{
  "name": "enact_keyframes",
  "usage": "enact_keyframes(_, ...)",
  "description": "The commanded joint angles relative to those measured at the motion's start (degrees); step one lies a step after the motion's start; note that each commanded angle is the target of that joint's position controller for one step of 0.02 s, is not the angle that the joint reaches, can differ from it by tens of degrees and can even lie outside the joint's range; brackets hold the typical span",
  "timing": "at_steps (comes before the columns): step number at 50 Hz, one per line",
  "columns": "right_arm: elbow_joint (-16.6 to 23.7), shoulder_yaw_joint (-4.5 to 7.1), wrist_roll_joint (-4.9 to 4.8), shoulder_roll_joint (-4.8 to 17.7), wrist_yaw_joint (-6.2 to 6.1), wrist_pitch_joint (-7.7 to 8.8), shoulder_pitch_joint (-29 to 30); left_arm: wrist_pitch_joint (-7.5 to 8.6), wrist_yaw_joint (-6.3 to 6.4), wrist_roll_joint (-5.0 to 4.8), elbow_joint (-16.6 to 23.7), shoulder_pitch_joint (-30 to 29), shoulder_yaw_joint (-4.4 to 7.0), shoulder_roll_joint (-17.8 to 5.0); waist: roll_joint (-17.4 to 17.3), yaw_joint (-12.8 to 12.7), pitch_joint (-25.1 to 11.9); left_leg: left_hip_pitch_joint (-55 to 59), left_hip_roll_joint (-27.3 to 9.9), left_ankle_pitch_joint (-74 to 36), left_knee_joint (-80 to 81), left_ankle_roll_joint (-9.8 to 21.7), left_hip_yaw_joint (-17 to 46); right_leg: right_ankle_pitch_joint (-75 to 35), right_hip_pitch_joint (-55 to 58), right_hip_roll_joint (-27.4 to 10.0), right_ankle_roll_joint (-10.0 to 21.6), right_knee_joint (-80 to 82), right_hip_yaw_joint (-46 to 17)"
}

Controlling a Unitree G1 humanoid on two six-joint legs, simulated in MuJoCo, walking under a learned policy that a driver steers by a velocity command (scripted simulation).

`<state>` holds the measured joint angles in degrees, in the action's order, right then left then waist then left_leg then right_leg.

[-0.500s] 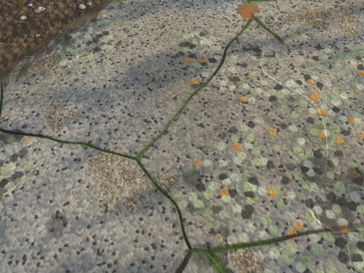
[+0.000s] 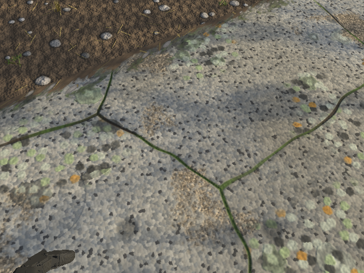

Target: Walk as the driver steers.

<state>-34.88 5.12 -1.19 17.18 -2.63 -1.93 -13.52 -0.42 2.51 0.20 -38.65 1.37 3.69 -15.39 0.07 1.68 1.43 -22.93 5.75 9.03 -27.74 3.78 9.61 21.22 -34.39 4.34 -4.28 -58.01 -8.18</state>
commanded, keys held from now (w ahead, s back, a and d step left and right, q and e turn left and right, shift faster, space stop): q+shift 0.06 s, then e+shift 0.18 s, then w+e+shift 0.54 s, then shift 0.22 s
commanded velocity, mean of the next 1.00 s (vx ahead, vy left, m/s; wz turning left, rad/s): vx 0.46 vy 0.00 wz -0.36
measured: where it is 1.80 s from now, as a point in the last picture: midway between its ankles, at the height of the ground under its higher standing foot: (261, 224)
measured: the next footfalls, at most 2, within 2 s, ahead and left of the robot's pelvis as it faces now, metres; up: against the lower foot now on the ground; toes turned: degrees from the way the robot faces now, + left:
right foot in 0.28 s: +0.11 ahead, -0.15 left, +0.00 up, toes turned +10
right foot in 0.88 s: +0.45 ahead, -0.28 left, +0.00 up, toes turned -27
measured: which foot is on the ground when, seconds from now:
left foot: down 0.00-0.88, up 0.90-1.00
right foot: up 0.00-0.26, down 0.28-0.52, up 0.54-0.86, down 0.88-1.00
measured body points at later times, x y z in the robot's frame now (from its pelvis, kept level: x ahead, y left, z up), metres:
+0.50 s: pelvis +0.09 -0.03 +0.00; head +0.11 -0.06 +0.45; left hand +0.16 +0.24 -0.11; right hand +0.26 -0.30 -0.08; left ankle +0.07 +0.09 -0.73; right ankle +0.07 -0.15 -0.74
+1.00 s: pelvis +0.36 -0.19 -0.03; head +0.41 -0.22 +0.41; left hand +0.65 -0.07 -0.12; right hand +0.27 -0.46 -0.15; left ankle +0.28 +0.03 -0.61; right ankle +0.41 -0.27 -0.74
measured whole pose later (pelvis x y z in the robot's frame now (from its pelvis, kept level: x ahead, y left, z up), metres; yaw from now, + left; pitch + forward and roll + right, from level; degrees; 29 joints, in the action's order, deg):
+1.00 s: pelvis +0.36 -0.19 -0.03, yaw -26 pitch +2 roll +0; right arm -44.8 0.9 -1.3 16.3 -1.2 5.8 -19.1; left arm 1.7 -2.1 -0.2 -35.5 5.5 1.2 -16.1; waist -0.2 4.1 5.2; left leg -19.9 -4.7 24.4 -78.9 -3.8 3.4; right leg 12.8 -28.8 6.2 7.1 -39.3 4.2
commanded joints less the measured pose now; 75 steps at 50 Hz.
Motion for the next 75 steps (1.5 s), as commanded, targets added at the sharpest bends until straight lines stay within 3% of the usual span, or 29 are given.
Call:
enact_keyframes(1, 5.4, 2.98, -0.15, 10.0, -1.12, -0.04, 1.9, 0.74, 0.11, -0.20, 3.0, -0.5, 0.99, -3.7, -7.2, -1.5, -11.6, 16.8, -12.0, -15.5, 4.8, 5.0, 18.3, -3.2, -3.5, 1.0, -0.5, 6.3, -1.4)
enact_keyframes(5, 6.3, 2.42, 0.80, 9.0, -1.14, -0.67, 3.6, 1.12, -0.29, -0.12, 1.5, 0.3, 1.10, -4.8, -9.0, -0.4, -11.6, 15.2, -12.3, -13.4, 3.9, 5.1, 17.9, -5.7, 0.7, -1.0, -0.6, 9.7, -0.7)
enact_keyframes(11, 4.5, -1.95, 3.16, 1.8, 0.80, 0.02, 4.7, 1.88, -2.13, -0.34, 1.1, 1.9, -0.45, -2.5, -6.7, 0.2, -9.4, 8.0, -13.6, -17.3, 3.0, 7.3, 13.8, -6.9, 17.4, -5.7, 1.7, 20.7, 3.6)
enact_keyframes(15, 4.0, -0.91, 3.74, 6.1, 1.94, 2.07, 1.9, 1.97, -2.32, -0.52, 1.5, 6.6, 0.49, -7.3, -3.1, 1.5, -4.2, 2.4, -6.3, 31.5, 2.8, 2.8, 9.4, 5.4, 22.0, -5.6, 7.9, 29.4, -0.1)
enact_keyframes(18, 5.9, -0.45, -0.51, 5.0, 1.65, 5.23, 9.0, 2.98, -2.27, -1.17, -1.0, 14.7, 2.15, -11.3, 13.7, -1.8, 5.0, -2.8, -1.1, 19.3, -11.3, -2.3, -7.2, 30.8, 15.1, -16.9, 18.2, 48.3, -27.5)
enact_keyframes(20, 6.6, -0.42, -0.16, 3.6, 2.05, 7.64, 12.3, 3.06, -1.65, -1.44, -0.7, 16.5, 2.35, -11.0, 12.4, -3.1, 4.1, -2.6, -1.5, 17.5, -11.5, -2.2, -4.7, 24.1, 17.8, -16.5, 18.6, 48.8, -30.3)
enact_keyframes(23, 5.3, -0.30, -0.44, 0.8, 3.21, 9.86, 9.6, 2.26, -1.12, -2.70, 3.1, 10.3, 2.41, -9.9, 10.5, 0.7, 1.3, 8.0, -1.4, 14.9, 1.5, -1.6, -5.3, 13.7, 15.0, -9.5, 15.1, 45.0, -22.5)
enact_keyframes(24, 2.5, -1.22, 3.12, 0.4, 3.38, 7.81, 4.5, 0.51, -3.27, 2.09, 2.4, 6.7, 4.28, -12.9, 9.6, 2.3, -0.4, 15.9, 0.3, 5.6, 6.7, -2.2, -9.1, 7.4, 12.6, -3.4, 13.3, 40.1, -15.2)
enact_keyframes(25, 1.2, -0.34, 3.54, 1.9, 2.57, 6.83, 1.4, 0.17, -3.82, 1.94, 3.3, 6.4, 4.32, -10.9, 6.4, 3.5, -2.6, 26.3, -1.4, 4.8, 7.6, -2.5, -8.9, 5.5, 5.7, -1.5, 11.8, 35.5, -12.6)
enact_keyframes(26, -0.1, 0.44, 3.37, 5.4, 1.45, 6.45, -6.0, 0.73, -4.08, 0.89, 4.5, 4.3, 3.74, -7.9, 1.7, 7.1, -5.0, 40.5, -8.2, 10.6, 8.0, -1.3, -3.1, 7.0, -7.0, 0.3, 9.2, 27.0, -9.4)
enact_keyframes(27, -0.2, 1.84, 4.66, 12.6, 0.39, 6.05, -11.2, 1.54, -4.40, -1.01, 7.9, 3.1, 1.79, -1.8, -12.7, 9.2, -8.8, 48.1, -25.0, 28.9, 15.3, 3.2, 17.0, 8.5, -18.3, 4.2, 6.6, 11.6, 0.3)
enact_keyframes(28, -1.3, 2.32, 5.21, 12.5, 0.03, 5.80, -9.5, 1.53, -4.37, 0.70, 9.6, -0.7, 1.46, -4.3, -11.1, 8.0, -3.5, 40.0, -32.6, 31.0, 15.7, 7.7, 24.9, 5.8, -24.3, -4.1, 7.3, 2.8, 3.2)
enact_keyframes(30, -1.6, 0.37, 4.96, 6.8, 0.75, 6.38, -8.5, 1.24, -5.21, 1.77, 8.5, 0.0, 1.43, -4.8, -3.7, 5.6, 0.0, 36.0, -27.9, 27.2, 15.8, 6.7, 16.4, 1.0, -25.4, -6.9, 7.6, -5.1, 3.7)
enact_keyframes(38, -7.9, -0.85, 3.88, 6.5, 2.06, 8.42, -8.7, -0.20, -9.29, 2.09, 12.8, -6.8, -1.10, -4.5, -5.8, 1.3, 7.4, 22.2, -19.3, -2.3, 23.1, 0.5, -15.2, -10.0, -16.1, -9.4, 8.6, -1.0, 10.9)
enact_keyframes(40, -9.2, -0.91, 3.45, 7.5, 2.03, 8.38, -9.1, 0.05, -9.46, 2.24, 12.7, -6.9, -1.99, -3.1, -4.7, 0.4, 7.9, 17.8, -18.3, -28.1, 20.3, -0.4, -21.2, -9.9, -2.5, -6.0, 11.3, 8.4, 16.7)
enact_keyframes(43, -10.6, 0.11, 2.17, 13.0, 1.61, 7.71, -11.3, 1.25, -7.26, 2.76, 5.8, 15.9, -0.15, -6.1, -7.0, -10.3, -6.4, 15.1, -20.0, -64.2, -11.5, -1.1, -21.1, -11.9, 28.9, 3.1, 14.8, 15.9, 17.1)
enact_keyframes(44, -8.3, 0.73, -0.99, 16.2, 1.40, 8.57, -8.0, 1.41, -5.23, -3.78, 6.5, 20.9, 3.37, -12.9, -3.7, -15.9, -8.5, 2.5, -17.2, -51.1, -23.8, -3.7, -18.4, -26.7, 45.7, -2.0, 16.2, 23.5, 8.1)
enact_keyframes(45, -6.1, -1.80, 2.61, 6.0, 1.51, 9.07, -10.0, 1.33, -3.08, -3.24, 5.0, 20.3, 3.13, -18.1, 16.6, -8.2, -14.7, -14.6, -6.3, 19.5, -52.1, -6.6, -19.5, -49.2, 61.7, -16.7, 19.3, 23.9, -13.5)
enact_keyframes(46, -6.1, -2.35, 1.23, 9.0, 2.20, 10.37, -15.8, 1.69, -2.92, -0.36, 8.9, 19.3, 2.74, -18.5, 12.7, -7.9, -35.3, -14.4, -6.0, 24.3, -63.3, -6.5, -2.7, -48.6, 66.1, -28.0, 27.1, 29.1, -34.6)
enact_keyframes(47, -5.3, -1.47, -0.54, 11.9, 2.00, 10.08, -9.1, 1.99, -3.53, 0.65, 7.7, 18.7, 2.21, -15.0, 3.2, -9.7, -33.2, -13.8, -7.9, 20.2, -63.9, -7.3, -1.3, -52.6, 61.1, -25.6, 27.2, 30.7, -29.0)
enact_keyframes(48, -3.9, -1.93, -1.65, 9.8, 1.50, 9.67, -7.7, 2.76, -4.16, 0.04, 5.2, 16.4, 2.16, -14.4, 0.3, -5.6, -21.3, -17.1, -9.3, 17.5, -59.1, -8.1, -4.2, -45.5, 49.5, -23.1, 26.5, 34.0, -22.5)
enact_keyframes(51, -5.3, -1.27, -0.28, 9.5, 0.28, 6.82, -7.9, 4.64, -4.22, -0.23, 6.0, 7.3, 0.56, -9.2, -2.6, 0.3, -7.7, -10.7, -14.1, 12.7, -52.0, -7.1, -5.1, -44.9, 24.0, -17.5, 21.9, 38.3, -10.8)
enact_keyframes(61, -2.5, -2.56, 1.85, 1.7, 2.27, 6.59, 5.9, 2.92, -0.81, -0.95, -1.2, 11.0, -0.08, -6.5, 2.6, -3.0, -5.8, -7.2, -8.6, -15.6, -13.0, -6.4, -9.4, -53.4, 24.5, -8.5, 10.5, 39.8, 4.9)
enact_keyframes(67, -1.5, -1.88, 2.25, 4.3, 4.11, 7.32, 8.3, 1.04, -0.18, -0.30, -3.7, 13.1, 0.15, -6.9, 3.6, -3.2, -4.4, -7.8, -7.1, -5.4, -4.2, -2.8, -8.5, -54.8, 33.9, -13.4, 11.7, 31.3, -2.0)
enact_keyframes(69, -3.0, -1.26, 3.10, 6.1, 3.80, 8.08, 2.0, 1.27, -0.26, -0.24, -3.2, 11.9, 0.29, -7.8, 2.0, 0.5, -8.1, 6.4, -8.3, -25.8, 2.7, 0.8, -7.1, -56.4, 30.3, -9.8, 8.9, 22.5, -0.7)
enact_keyframes(70, -3.2, -0.71, 3.99, 9.3, 3.35, 8.09, -0.5, 2.12, -0.51, 0.90, -2.8, 16.7, 0.24, -7.1, -3.9, -1.7, -14.3, 23.4, -16.2, -48.6, -3.3, 7.6, 1.4, -42.7, 18.7, -5.7, 4.7, 13.6, -0.9)
enact_keyframes(71, -3.8, -1.52, 4.14, 4.9, 2.80, 6.99, -4.3, 2.50, -0.80, 0.69, -4.5, 18.7, -0.16, -6.3, -9.2, 1.3, -21.7, 32.6, -25.6, -58.8, -3.5, 17.0, 10.5, -10.4, 11.2, -0.8, 0.3, -0.4, 0.4)
enact_keyframes(72, -4.9, -2.30, 2.92, 2.2, 2.41, 6.00, -5.9, 1.83, -1.53, -0.23, -3.7, 15.9, 0.28, -8.0, -11.6, 2.5, -22.7, 33.0, -28.5, -54.5, 0.1, 19.2, 16.2, 17.6, 6.2, 0.1, -1.0, -7.1, -0.2)
enact_keyframes(75, -2.9, -2.60, 1.64, 2.0, 1.71, 4.12, 7.4, -1.81, -1.35, -1.00, -3.8, 13.3, -0.03, -5.2, -2.5, -2.6, -7.5, 10.2, -22.2, -17.2, 8.0, 11.0, 8.3, 14.2, 7.3, -5.3, 0.4, -3.0, 1.5)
